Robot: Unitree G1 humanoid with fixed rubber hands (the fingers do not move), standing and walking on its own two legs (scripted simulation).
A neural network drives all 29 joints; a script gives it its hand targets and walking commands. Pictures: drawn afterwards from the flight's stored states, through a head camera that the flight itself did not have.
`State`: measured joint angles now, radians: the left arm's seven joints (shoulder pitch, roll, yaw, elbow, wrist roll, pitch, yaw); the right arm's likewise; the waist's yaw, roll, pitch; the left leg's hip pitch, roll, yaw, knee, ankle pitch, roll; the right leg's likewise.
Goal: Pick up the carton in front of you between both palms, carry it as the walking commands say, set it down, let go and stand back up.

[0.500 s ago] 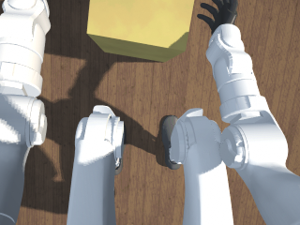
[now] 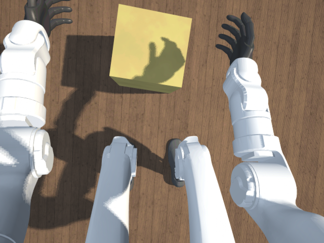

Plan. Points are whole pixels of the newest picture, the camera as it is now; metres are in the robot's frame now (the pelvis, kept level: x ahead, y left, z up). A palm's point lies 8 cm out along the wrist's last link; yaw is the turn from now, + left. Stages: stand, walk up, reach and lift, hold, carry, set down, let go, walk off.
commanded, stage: set down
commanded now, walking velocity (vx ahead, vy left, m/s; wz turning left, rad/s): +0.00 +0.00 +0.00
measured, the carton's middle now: (149, 57) +0.55 +0.03 -0.41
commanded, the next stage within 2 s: let go in 0.30 s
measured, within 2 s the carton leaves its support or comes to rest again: neither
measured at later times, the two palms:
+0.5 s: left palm out of the picture +0.50 +0.25 +0.02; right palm (288, 51) +0.46 -0.16 +0.02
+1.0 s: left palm out of the picture +0.34 +0.23 +0.14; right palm out of the picture +0.32 -0.23 +0.15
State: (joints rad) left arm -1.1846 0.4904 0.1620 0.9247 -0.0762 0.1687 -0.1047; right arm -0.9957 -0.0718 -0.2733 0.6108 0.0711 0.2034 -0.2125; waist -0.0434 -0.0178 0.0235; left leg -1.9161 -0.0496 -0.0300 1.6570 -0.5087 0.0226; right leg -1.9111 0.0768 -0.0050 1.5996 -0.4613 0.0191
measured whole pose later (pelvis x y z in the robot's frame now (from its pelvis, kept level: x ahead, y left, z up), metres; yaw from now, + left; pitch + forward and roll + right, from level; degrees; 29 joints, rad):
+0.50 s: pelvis +0.04 +0.01 +0.13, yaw +2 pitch +42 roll -2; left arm -0.96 0.34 0.27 0.91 0.08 0.10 -0.09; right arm -0.74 -0.04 -0.29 0.61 -0.06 0.12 -0.10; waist -0.05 0.01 -0.08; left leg -1.47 -0.07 -0.04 1.08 -0.34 0.03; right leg -1.47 0.05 0.03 1.04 -0.31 0.02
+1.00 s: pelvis +0.11 -0.02 +0.23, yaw +3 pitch +16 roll +0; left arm -0.05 0.22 0.13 0.58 0.02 -0.01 -0.04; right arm 0.06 -0.16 -0.05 0.48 0.01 0.01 0.04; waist -0.05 -0.03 -0.03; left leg -0.58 -0.04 -0.06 0.61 -0.31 0.00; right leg -0.60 0.05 0.04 0.62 -0.29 -0.03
